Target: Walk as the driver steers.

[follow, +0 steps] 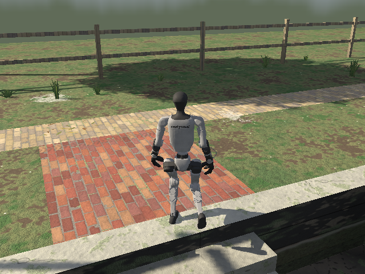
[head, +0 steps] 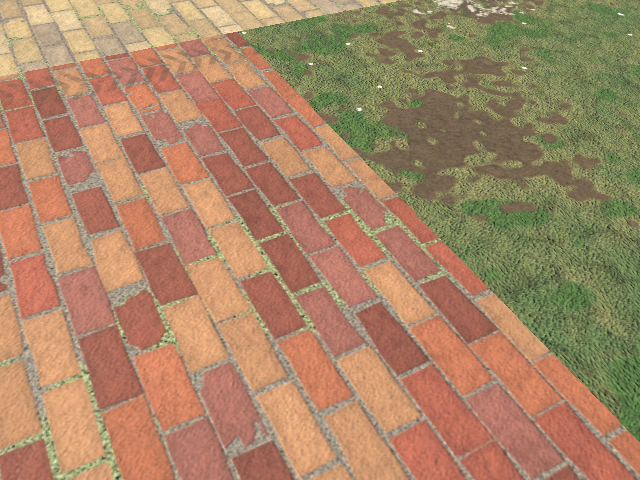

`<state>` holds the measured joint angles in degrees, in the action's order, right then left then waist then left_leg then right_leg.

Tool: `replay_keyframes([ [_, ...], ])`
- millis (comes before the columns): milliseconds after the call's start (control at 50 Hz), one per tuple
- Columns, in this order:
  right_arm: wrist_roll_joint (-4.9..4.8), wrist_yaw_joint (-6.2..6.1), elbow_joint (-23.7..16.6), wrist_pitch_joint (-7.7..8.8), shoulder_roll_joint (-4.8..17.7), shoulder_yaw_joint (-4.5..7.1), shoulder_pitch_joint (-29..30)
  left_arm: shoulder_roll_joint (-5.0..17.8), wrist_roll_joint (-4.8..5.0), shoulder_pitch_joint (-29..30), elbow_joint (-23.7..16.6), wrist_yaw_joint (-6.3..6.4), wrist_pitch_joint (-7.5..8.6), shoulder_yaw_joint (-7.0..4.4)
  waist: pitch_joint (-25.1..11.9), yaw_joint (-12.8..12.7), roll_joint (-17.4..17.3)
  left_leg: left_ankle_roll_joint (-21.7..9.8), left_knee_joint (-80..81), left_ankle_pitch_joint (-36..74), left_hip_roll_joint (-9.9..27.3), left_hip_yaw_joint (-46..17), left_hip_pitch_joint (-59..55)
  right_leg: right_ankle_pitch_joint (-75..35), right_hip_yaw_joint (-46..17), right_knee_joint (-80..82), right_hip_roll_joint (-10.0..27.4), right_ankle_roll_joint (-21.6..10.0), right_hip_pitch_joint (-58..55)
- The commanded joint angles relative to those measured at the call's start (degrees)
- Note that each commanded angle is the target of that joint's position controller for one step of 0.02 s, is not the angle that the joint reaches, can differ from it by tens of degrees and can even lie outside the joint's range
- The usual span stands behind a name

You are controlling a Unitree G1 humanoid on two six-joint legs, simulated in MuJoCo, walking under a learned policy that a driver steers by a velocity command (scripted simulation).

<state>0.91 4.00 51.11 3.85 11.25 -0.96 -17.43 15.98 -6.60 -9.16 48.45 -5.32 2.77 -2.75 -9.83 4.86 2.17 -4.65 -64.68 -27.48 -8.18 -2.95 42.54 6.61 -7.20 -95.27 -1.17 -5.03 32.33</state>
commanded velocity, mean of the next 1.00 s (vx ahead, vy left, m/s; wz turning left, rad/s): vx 0.28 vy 0.00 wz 0.57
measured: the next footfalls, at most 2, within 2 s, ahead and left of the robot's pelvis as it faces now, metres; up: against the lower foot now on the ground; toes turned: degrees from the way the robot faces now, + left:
right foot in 0.32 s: +0.34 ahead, -0.13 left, +0.00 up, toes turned +11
left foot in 0.76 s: +0.45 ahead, +0.18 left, +0.00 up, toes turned +29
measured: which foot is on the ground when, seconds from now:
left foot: down 0.00-0.32, up 0.34-0.74, down 0.76-1.00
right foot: up 0.00-0.30, down 0.32-0.76, up 0.78-1.00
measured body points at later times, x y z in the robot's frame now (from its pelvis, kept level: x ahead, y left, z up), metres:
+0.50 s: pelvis +0.27 -0.03 +0.09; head +0.28 -0.03 +0.54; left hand +0.29 +0.24 -0.03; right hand +0.49 -0.24 -0.02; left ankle +0.22 +0.07 -0.54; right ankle +0.30 -0.14 -0.65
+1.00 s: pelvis +0.38 +0.03 +0.07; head +0.42 +0.07 +0.52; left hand +0.40 +0.35 -0.02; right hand +0.68 -0.10 -0.01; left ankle +0.42 +0.16 -0.65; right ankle +0.50 -0.09 -0.60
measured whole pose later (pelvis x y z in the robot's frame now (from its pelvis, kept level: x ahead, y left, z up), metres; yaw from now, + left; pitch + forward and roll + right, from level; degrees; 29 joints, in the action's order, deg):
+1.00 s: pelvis +0.38 +0.03 +0.07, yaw +37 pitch +5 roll -1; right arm 0.2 -1.2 34.5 -1.6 15.5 5.2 -8.6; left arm 14.5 -0.7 -2.9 38.1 3.3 1.5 -2.9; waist 1.4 1.9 0.1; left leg -3.1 -28.9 -4.2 -5.7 -6.0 29.7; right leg 23.7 -3.8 -56.9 1.2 3.6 35.5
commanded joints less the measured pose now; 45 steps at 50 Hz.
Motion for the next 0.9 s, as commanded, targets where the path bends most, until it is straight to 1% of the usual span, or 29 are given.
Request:
replay_keyframes([
  [20, 1.60, 0.47, 7.6, 2.85, -1.1, -0.35, -4.1, -3.2, 1.49, 1.0, -7.6, 3.34, 0.31, 3.26, 5.7, -6.7, -5.4, -11.2, 31.0, 8.6, 8.5, -30.3, -14.8, 7.0, -2.6, -11.3, -0.4, -2.0, 28.2],
  [40, 1.47, 0.62, 5.3, 3.02, -0.1, 0.10, 2.4, -1.1, 3.63, 1.3, -8.0, 3.47, -0.13, 2.61, 6.2, -8.7, -2.4, -11.3, 34.3, 9.5, 8.5, -27.4, -8.5, 15.3, -0.6, -4.3, 1.1, 0.2, 22.0],
  [80, 0.55, -0.99, 2.3, 4.52, 3.1, 0.94, 7.0, 0.9, 3.14, 2.9, -8.7, 4.72, 0.65, 1.90, 4.1, -9.3, -4.2, -8.6, 40.4, 8.2, 6.3, -23.8, -6.4, 12.9, 3.4, 2.2, 2.9, 3.8, 14.6],
  [140, 1.27, -3.29, 0.0, 6.39, 6.2, 2.18, 4.7, -0.5, 3.21, 6.2, -9.6, 4.00, 1.37, 2.24, 4.5, -6.1, -1.6, -6.9, 42.0, 13.0, 4.8, -18.6, -5.3, 3.3, 6.6, 18.3, 4.8, 7.6, 4.3],
  [200, -0.86, -2.84, 0.4, 6.35, 7.5, 3.79, -1.8, -3.1, 3.76, 13.1, -12.2, 3.22, 0.65, 2.79, 7.8, -2.2, -4.0, -8.1, 41.9, 13.6, 6.9, -20.7, -10.2, 4.4, 7.2, 44.3, 5.1, 11.0, -4.6],
  [240, -0.72, -1.61, 1.2, 5.72, 9.2, 5.16, -6.7, -2.5, 4.10, 16.5, -13.5, 3.62, 0.88, 2.59, 8.6, -0.3, -7.9, -10.3, 39.1, 22.4, 10.9, -26.2, -21.5, 2.4, 8.9, 53.8, 2.7, 10.5, -2.3],
  [280, 0.13, -0.73, 0.0, 4.84, 10.0, 6.09, -5.2, 0.4, 4.67, 16.1, -13.4, 4.23, 1.99, 1.26, 7.2, -1.4, -7.6, -9.5, 35.0, 32.1, 13.1, -29.5, -29.0, 1.2, 9.7, 62.7, 1.3, 8.1, -5.8],
  [300, 1.05, -0.35, -1.0, 4.71, 9.5, 6.21, -3.9, 2.5, 5.38, 11.2, -12.1, 5.03, 3.21, -0.04, 4.6, -3.8, -7.2, -7.2, 30.3, 39.2, 11.2, -29.5, -27.8, -1.9, 10.3, 62.5, 1.1, 5.6, -14.6],
  [320, 2.39, 0.05, -1.8, 5.04, 4.9, 5.18, -3.6, 4.5, 5.71, -2.2, -8.4, 5.80, 4.70, -0.98, -4.3, -7.9, -1.2, -3.0, 15.4, 40.1, 6.0, -25.0, -23.6, -5.8, 4.5, 60.5, 6.9, -1.2, -31.6],
  [340, 3.01, 0.02, -3.6, 5.39, -3.0, 3.42, -11.6, 9.1, 5.56, -12.4, -6.8, 5.60, 5.22, -1.18, -18.8, -6.0, 18.1, 3.1, -3.0, 7.9, -5.2, -14.5, -3.5, -18.3, -22.5, 66.3, 22.7, -19.8, -58.0],
  [360, 1.34, 0.15, -4.9, 4.88, 4.0, 5.22, -2.8, 7.6, 3.39, -15.9, -4.5, 5.17, 4.77, -1.55, -7.8, -10.0, 12.8, 4.1, -15.4, -5.9, -3.8, -10.1, 14.9, -10.7, -36.9, 76.3, 27.6, -20.5, -56.8],
  [380, 0.56, -0.66, -5.4, 4.07, 6.0, 5.91, 1.6, 7.7, 3.90, -11.2, -4.5, 5.21, 4.77, -2.09, 1.9, -8.4, 5.1, 3.9, -22.4, 1.5, 0.4, -8.6, 18.8, -10.9, -30.7, 76.8, 28.6, -17.1, -46.6],
  [400, 0.22, -1.77, -4.2, 3.28, 6.6, 5.90, 1.6, 3.3, 4.61, -5.6, -5.1, 5.62, 4.52, -1.09, 3.6, -5.8, 2.0, 3.6, -23.3, 8.4, 6.2, -5.3, 13.8, -17.4, -19.4, 76.5, 26.8, -13.8, -36.2],
  [420, 1.39, -2.28, -2.6, 2.98, 5.7, 5.93, -0.3, -3.1, 5.13, -1.8, -6.0, 5.91, 4.39, 0.78, 1.8, -3.1, 1.7, 3.5, -18.1, 11.5, 9.6, -5.1, 5.7, -27.8, -10.9, 78.3, 24.0, -11.8, -29.9],
  [440, 2.89, -1.96, -3.4, 2.81, 3.7, 5.28, 2.4, -6.3, 5.35, 1.4, -6.5, 6.45, 4.39, 1.66, 3.2, -1.6, 1.7, 4.3, -14.1, 9.8, 11.8, -3.0, 1.3, -31.8, -4.8, 79.8, 21.3, -9.8, -25.5],
  [460, 3.10, -1.46, -4.6, 2.53, 2.3, 5.06, 5.7, -5.9, 5.34, 3.2, -6.8, 7.36, 4.47, 1.38, 2.8, -1.6, 1.6, 5.2, -10.2, 6.8, 12.6, -0.9, -1.0, -32.6, 0.1, 81.1, 18.6, -8.5, -24.0],
  [480, -5.46, -3.70, -9.1, 0.27, 3.9, 5.54, 11.1, 0.5, 6.70, -0.3, -5.5, 7.64, 4.29, -0.48, 11.2, -5.0, -2.6, 5.1, -10.1, 8.5, 11.3, -1.6, 5.6, -29.6, 4.5, 80.4, 17.3, -3.3, -23.6],
  [500, -5.55, -4.26, -10.9, -0.32, 2.5, 4.92, 12.7, 2.4, 6.63, -1.8, -4.7, 8.16, 3.99, -1.19, 10.4, -4.8, -2.4, 5.0, -5.6, 11.7, 11.9, -1.5, 7.0, -30.0, 6.2, 80.9, 17.2, -2.2, -24.0],
  [520, -4.06, -4.37, -12.7, -0.59, 2.0, 4.71, 12.7, 3.9, 6.37, -2.3, -4.7, 8.71, 3.56, -1.62, 9.1, -4.3, -1.3, 5.1, -0.3, 14.7, 11.8, -1.1, 6.0, -31.9, 7.8, 81.1, 17.1, -2.2, -24.4],
  [580, -2.47, -3.11, -14.6, -1.17, 2.0, 4.51, 12.4, 7.0, 6.43, 0.8, -6.1, 9.35, 2.32, -2.76, 5.0, -3.3, 4.3, 5.2, 16.7, 24.3, 11.2, 2.6, -6.2, -29.9, 15.5, 80.7, 14.3, -2.4, -21.1],
  [660, -1.69, -1.50, -17.3, -2.42, 5.5, 5.76, 15.7, 8.3, 8.52, -0.7, -5.6, 9.17, 1.47, -3.91, 3.7, -4.9, 3.9, 3.5, 25.7, 24.8, 10.9, 3.6, -9.1, -28.2, 15.9, 75.7, 17.0, -2.1, -28.0],
  [720, -1.44, -0.76, -17.9, -2.27, 6.9, 6.87, 13.5, 9.3, 8.70, -1.6, -5.6, 9.15, 0.56, -4.77, 3.4, -3.9, 3.6, 0.3, 35.0, 22.1, 7.2, 7.2, -15.0, -32.2, 17.3, 65.7, 15.9, 0.0, -31.0],
  [740, -1.17, -1.33, -16.7, -1.95, 9.2, 8.16, 9.1, 8.3, 8.58, -3.3, -5.4, 8.97, 0.25, -4.68, 2.0, -2.4, 1.7, -1.5, 39.5, 26.6, 4.4, 8.2, -22.6, -31.7, 19.0, 57.8, 12.9, 1.6, -29.2],
  [760, -0.57, -2.63, -16.7, -1.99, 14.7, 10.01, 3.5, 7.1, 7.16, -5.1, -6.3, 8.86, 0.42, -4.32, -1.8, -0.4, -3.9, -5.1, 37.1, 50.2, 10.5, -0.9, -37.3, -19.8, 20.0, 44.3, 9.9, 5.7, -17.3],
  [780, 0.73, -3.70, -18.1, -2.04, 20.3, 10.59, 2.6, 1.9, 4.81, -6.2, -10.1, 8.32, 1.03, -2.08, -6.3, -2.7, -17.2, -17.7, 33.4, 75.8, 26.8, -24.3, -55.9, 29.7, 18.9, 20.9, 0.8, 10.2, 7.5],
  [800, 0.74, -3.96, -19.2, -2.22, 17.7, 9.37, 0.4, 3.4, 5.62, -4.8, -10.5, 7.14, 1.77, -1.63, -17.4, -0.5, -14.2, -21.8, 35.4, 75.8, 30.1, -31.0, -59.2, 34.0, 4.2, 11.9, 0.3, 10.0, 9.7],
  [820, 0.53, -4.33, -20.2, -2.62, 15.6, 8.86, 3.8, 5.3, 7.29, -2.1, -11.8, 6.68, 1.68, -1.66, -16.1, -0.6, -12.5, -20.1, 37.7, 61.7, 27.9, -27.5, -55.5, 28.7, 1.5, 11.0, 1.7, 9.8, 12.0],
  [860, -1.85, -4.84, -21.6, -3.69, 11.2, 7.67, 10.4, 6.0, 6.09, 0.6, -11.3, 8.12, 0.35, -2.17, -6.5, -3.4, -3.6, -12.7, 40.5, 41.7, 21.6, -20.6, -39.6, 21.3, 2.3, 20.2, 4.8, 9.5, 10.6],
  [900, -1.33, -4.87, -22.1, -4.38, 11.2, 7.62, 13.5, 5.2, 5.78, 0.1, -12.1, 8.88, -1.10, -2.36, -1.6, -6.3, -5.7, -10.7, 43.4, 34.6, 17.6, -17.7, -25.5, 19.3, 4.3, 28.2, 3.7, 9.1, 3.1],
])
Velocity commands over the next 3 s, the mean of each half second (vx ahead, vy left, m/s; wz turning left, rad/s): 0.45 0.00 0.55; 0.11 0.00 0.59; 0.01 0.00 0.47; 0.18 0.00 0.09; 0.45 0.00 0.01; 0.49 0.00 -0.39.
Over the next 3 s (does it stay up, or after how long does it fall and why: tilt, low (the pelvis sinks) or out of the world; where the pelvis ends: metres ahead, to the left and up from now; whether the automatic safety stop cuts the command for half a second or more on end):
stays up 0.80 0.44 0.06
